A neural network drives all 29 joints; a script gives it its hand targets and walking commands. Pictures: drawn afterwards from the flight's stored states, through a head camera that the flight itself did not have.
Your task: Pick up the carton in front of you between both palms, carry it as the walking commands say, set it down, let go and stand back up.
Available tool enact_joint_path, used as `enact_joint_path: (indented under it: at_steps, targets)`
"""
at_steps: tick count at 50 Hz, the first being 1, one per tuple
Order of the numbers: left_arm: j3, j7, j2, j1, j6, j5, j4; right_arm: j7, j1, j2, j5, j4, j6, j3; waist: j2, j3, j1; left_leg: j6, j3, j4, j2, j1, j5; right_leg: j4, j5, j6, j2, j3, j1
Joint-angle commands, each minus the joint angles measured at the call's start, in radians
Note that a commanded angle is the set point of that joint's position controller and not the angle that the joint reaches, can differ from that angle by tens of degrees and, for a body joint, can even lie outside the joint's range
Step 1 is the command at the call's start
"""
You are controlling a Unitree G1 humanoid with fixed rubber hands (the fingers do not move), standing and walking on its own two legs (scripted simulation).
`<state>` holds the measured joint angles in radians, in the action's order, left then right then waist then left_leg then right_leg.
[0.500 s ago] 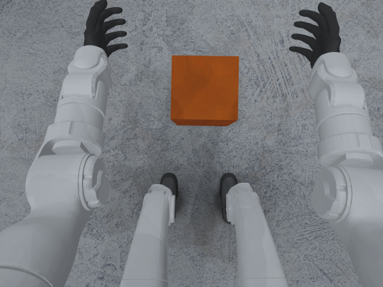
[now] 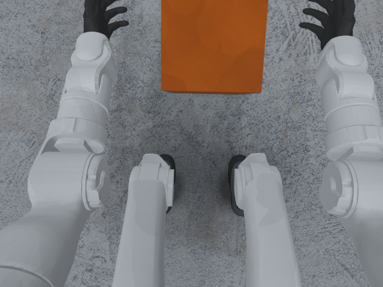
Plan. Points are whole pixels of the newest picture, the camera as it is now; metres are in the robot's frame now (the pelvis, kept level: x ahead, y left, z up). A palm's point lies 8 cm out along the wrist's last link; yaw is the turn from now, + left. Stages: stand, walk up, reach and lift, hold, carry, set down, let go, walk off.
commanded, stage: reach and lift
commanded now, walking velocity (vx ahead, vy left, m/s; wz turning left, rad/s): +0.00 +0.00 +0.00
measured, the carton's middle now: (209, 52) +0.52 -0.02 -0.37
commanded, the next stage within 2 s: none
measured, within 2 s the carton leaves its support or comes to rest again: leaves its support in 1.38 s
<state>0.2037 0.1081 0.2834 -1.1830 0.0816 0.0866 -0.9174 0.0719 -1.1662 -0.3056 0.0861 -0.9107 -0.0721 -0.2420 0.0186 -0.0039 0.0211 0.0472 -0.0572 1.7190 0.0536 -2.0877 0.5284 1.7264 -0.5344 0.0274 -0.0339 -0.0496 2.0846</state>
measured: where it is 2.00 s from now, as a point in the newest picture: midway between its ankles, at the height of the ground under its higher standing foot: (201, 194)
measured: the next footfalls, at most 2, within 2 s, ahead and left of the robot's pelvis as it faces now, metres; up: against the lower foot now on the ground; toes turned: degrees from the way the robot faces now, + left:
none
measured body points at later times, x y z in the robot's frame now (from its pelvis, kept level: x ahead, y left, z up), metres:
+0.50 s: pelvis -0.03 +0.00 -0.12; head +0.35 -0.01 +0.10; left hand +0.53 +0.16 -0.32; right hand +0.52 -0.20 -0.32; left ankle +0.08 +0.13 -0.46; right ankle +0.08 -0.13 -0.46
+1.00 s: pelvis -0.04 +0.00 -0.12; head +0.34 -0.01 +0.11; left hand +0.54 +0.13 -0.30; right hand +0.54 -0.18 -0.30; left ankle +0.08 +0.13 -0.46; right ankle +0.08 -0.13 -0.47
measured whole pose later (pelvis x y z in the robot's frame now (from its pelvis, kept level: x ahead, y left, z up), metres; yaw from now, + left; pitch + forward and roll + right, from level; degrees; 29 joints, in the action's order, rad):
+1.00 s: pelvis -0.04 +0.00 -0.12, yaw -1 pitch +36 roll +0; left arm 0.12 0.13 0.30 -1.58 0.07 0.16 -1.19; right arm 0.11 -1.58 -0.33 0.14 -1.21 -0.07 -0.11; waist 0.00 -0.41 0.02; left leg 0.06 -0.05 2.17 0.04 -2.23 0.57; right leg 2.17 -0.57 0.04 -0.04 -0.04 2.23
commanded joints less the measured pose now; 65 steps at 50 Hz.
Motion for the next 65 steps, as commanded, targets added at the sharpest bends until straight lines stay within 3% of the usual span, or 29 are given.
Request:
enact_joint_path:
  at_steps: [1,2,4,5,6,7,9,13,14,15,17,18,19,24,25,26,28,31,41,42,43,44,45,46,53,56,59,60,65]
  targets:
    - [-0.036,0.027,0.183,-0.284,-0.007,0.067,0.218,0.013,-0.326,-0.233,0.028,0.175,0.008,0.003,-0.053,1.471,0.045,0.022,0.120,-0.002,0.034,0.616,-0.508,0.023,0.647,0.026,-0.010,0.105,-0.913]
    - [-0.010,0.029,0.232,-0.348,0.011,0.023,0.110,0.016,-0.353,-0.179,0.087,0.116,-0.019,0.068,-0.041,1.244,-0.052,0.007,0.174,0.027,0.031,0.529,-0.437,0.006,0.550,0.026,-0.018,0.091,-0.760]
    - [-0.090,0.032,0.135,-0.366,0.030,0.081,0.120,0.007,-0.397,-0.202,0.066,0.118,-0.024,0.005,0.001,1.188,0.038,0.010,0.110,0.036,0.024,0.579,-0.339,0.026,0.375,0.028,-0.009,0.132,-0.572]
    - [-0.064,0.028,0.159,-0.369,0.037,0.061,0.075,-0.008,-0.350,-0.141,0.090,0.011,-0.044,0.062,0.036,1.066,-0.020,0.011,0.132,0.032,0.009,0.547,-0.254,0.037,0.275,0.019,0.001,0.110,-0.487]
    - [-0.044,0.022,0.178,-0.421,0.040,0.103,0.003,-0.004,-0.454,-0.191,0.077,0.040,-0.035,0.055,-0.058,1.085,0.032,0.003,0.123,0.096,-0.002,0.507,-0.181,0.041,0.228,0.032,0.008,0.114,-0.562]
    - [-0.099,0.026,0.186,-0.507,0.034,0.079,0.149,0.002,-0.401,-0.191,0.074,0.004,-0.028,0.023,0.072,1.090,0.046,0.024,0.117,0.081,-0.006,0.553,-0.177,0.076,0.234,0.016,0.013,0.122,-0.521]
    - [-0.072,0.025,0.147,-0.436,0.044,0.079,-0.020,0.000,-0.419,-0.267,0.023,-0.104,-0.020,-0.017,0.034,0.969,0.078,0.019,0.101,0.089,-0.008,0.469,-0.139,0.084,0.187,0.006,0.025,0.122,-0.406]
    - [-0.060,0.019,0.203,-0.522,0.012,0.057,-0.122,0.000,-0.525,-0.215,0.058,-0.125,0.021,0.030,-0.008,0.889,0.021,-0.002,0.085,0.161,-0.014,0.490,-0.203,0.160,0.180,0.028,0.030,0.137,-0.284]
    - [-0.103,0.015,0.142,-0.547,0.011,0.072,-0.107,-0.008,-0.544,-0.232,0.073,-0.180,0.021,0.044,0.077,0.876,0.076,0.010,0.075,0.174,-0.013,0.512,-0.200,0.181,0.185,0.013,0.028,0.117,-0.300]
    - [-0.033,0.017,0.169,-0.537,-0.010,0.058,-0.096,-0.003,-0.538,-0.159,0.105,-0.118,0.029,0.091,0.012,0.878,-0.033,-0.001,0.102,0.209,-0.013,0.482,-0.231,0.195,0.207,0.031,0.025,0.108,-0.314]
    - [-0.120,0.008,0.157,-0.582,0.004,0.103,-0.179,0.006,-0.627,-0.265,0.072,-0.164,0.034,0.071,0.020,0.832,0.099,0.017,0.081,0.243,-0.021,0.408,-0.199,0.233,0.217,0.022,0.031,0.120,-0.372]
    - [-0.119,0.013,0.184,-0.577,-0.012,0.099,-0.185,0.010,-0.565,-0.204,0.116,-0.223,0.025,0.072,0.025,0.843,-0.035,0.010,0.092,0.238,-0.012,0.490,-0.259,0.248,0.236,0.036,0.040,0.112,-0.316]
    - [-0.109,0.020,0.209,-0.652,-0.034,0.108,-0.072,0.012,-0.573,-0.206,0.113,-0.157,0.042,0.091,0.017,0.903,0.066,0.009,0.077,0.296,-0.026,0.506,-0.307,0.256,0.280,0.022,0.019,0.100,-0.340]
    - [-0.136,0.022,0.226,-0.643,-0.058,0.159,-0.051,0.033,-0.659,-0.247,0.120,-0.075,0.063,0.116,-0.014,0.963,-0.009,0.008,0.086,0.345,-0.009,0.543,-0.397,0.305,0.360,0.026,0.006,0.080,-0.442]
    - [-0.173,0.019,0.223,-0.628,-0.053,0.167,-0.125,0.039,-0.623,-0.265,0.098,-0.175,0.058,0.088,0.026,0.908,0.112,0.021,0.061,0.355,-0.027,0.522,-0.366,0.316,0.341,0.027,0.029,0.107,-0.394]
    - [-0.129,0.022,0.186,-0.566,-0.051,0.182,-0.132,0.035,-0.636,-0.249,0.154,-0.141,0.065,0.174,-0.029,0.994,-0.035,0.025,0.112,0.336,-0.004,0.547,-0.385,0.304,0.370,0.025,0.008,0.095,-0.483]
    - [-0.120,0.026,0.226,-0.604,-0.056,0.163,-0.114,0.046,-0.655,-0.230,0.117,-0.058,0.076,0.149,-0.067,1.042,0.031,0.011,0.109,0.350,-0.008,0.468,-0.361,0.333,0.429,0.029,0.017,0.097,-0.577]
    - [-0.109,0.016,0.223,-0.533,-0.044,0.163,-0.135,0.029,-0.585,-0.201,0.146,-0.207,0.035,0.200,-0.049,0.870,-0.038,0.018,0.123,0.321,-0.001,0.346,-0.274,0.318,0.340,0.008,0.011,0.064,-0.585]
    - [-0.107,0.015,0.149,-0.593,-0.049,0.149,-0.086,0.047,-0.700,-0.187,0.133,-0.030,0.057,0.155,-0.050,0.980,0.005,0.004,0.119,0.363,-0.007,0.428,-0.374,0.296,0.409,0.019,0.002,0.075,-0.518]
    - [-0.157,0.016,0.169,-0.649,-0.038,0.139,-0.109,0.037,-0.681,-0.221,0.142,-0.217,0.039,0.156,0.018,0.906,-0.017,0.019,0.132,0.322,-0.007,0.387,-0.257,0.297,0.320,0.003,0.010,0.071,-0.549]
    - [-0.160,0.017,0.157,-0.627,-0.022,0.179,-0.203,0.042,-0.680,-0.202,0.096,-0.147,0.042,0.141,-0.081,0.839,0.071,-0.002,0.075,0.309,-0.004,0.441,-0.241,0.286,0.271,0.016,0.005,0.109,-0.463]
    - [-0.127,0.014,0.127,-0.682,-0.026,0.136,-0.174,0.031,-0.706,-0.131,0.124,-0.190,0.030,0.196,-0.032,0.769,-0.037,0.012,0.122,0.295,0.000,0.379,-0.189,0.282,0.235,0.013,-0.003,0.095,-0.470]
    - [-0.120,0.008,0.148,-0.613,-0.021,0.130,-0.239,0.022,-0.654,-0.133,0.112,-0.245,0.020,0.172,-0.037,0.806,0.050,0.009,0.121,0.311,0.002,0.393,-0.183,0.278,0.245,0.010,-0.013,0.087,-0.512]
    - [-0.103,0.008,0.105,-0.629,-0.031,0.107,-0.147,0.015,-0.678,-0.067,0.113,-0.187,0.014,0.168,-0.020,0.799,-0.049,0.005,0.132,0.292,0.011,0.390,-0.219,0.269,0.252,0.015,-0.008,0.085,-0.488]
    - [-0.168,-0.133,-0.603,-0.800,0.017,0.013,-0.122,-0.126,-0.789,0.542,-0.035,-0.240,-0.020,0.166,0.026,0.662,0.069,0.003,0.091,0.322,0.068,0.375,-0.239,0.292,0.250,-0.013,-0.064,0.083,-0.361]
    - [-0.080,-0.246,-0.779,-0.761,0.060,-0.112,-0.100,-0.237,-0.798,0.829,-0.061,-0.193,-0.083,0.213,-0.080,0.536,-0.076,-0.027,0.133,0.317,0.081,0.182,-0.175,0.309,0.232,-0.007,-0.069,0.078,-0.357]
    - [-0.118,-0.284,-0.885,-0.717,0.123,-0.086,-0.069,-0.281,-0.717,0.832,-0.099,-0.145,-0.133,0.166,-0.005,0.524,0.053,-0.020,0.122,0.276,0.079,0.281,-0.106,0.301,0.133,-0.013,-0.083,0.161,-0.225]
    - [-0.169,-0.299,-0.883,-0.751,0.126,-0.069,-0.004,-0.297,-0.789,0.876,-0.054,-0.036,-0.134,0.232,-0.023,0.617,-0.026,-0.031,0.129,0.301,0.078,0.335,-0.147,0.307,0.130,-0.009,-0.080,0.142,-0.261]
    - [-0.262,-0.294,-1.020,-0.805,0.135,0.022,0.081,-0.285,-0.821,1.028,0.013,0.112,-0.150,0.350,-0.068,0.918,0.025,-0.037,0.130,0.359,0.086,0.390,-0.351,0.325,0.378,-0.007,-0.081,0.138,-0.414]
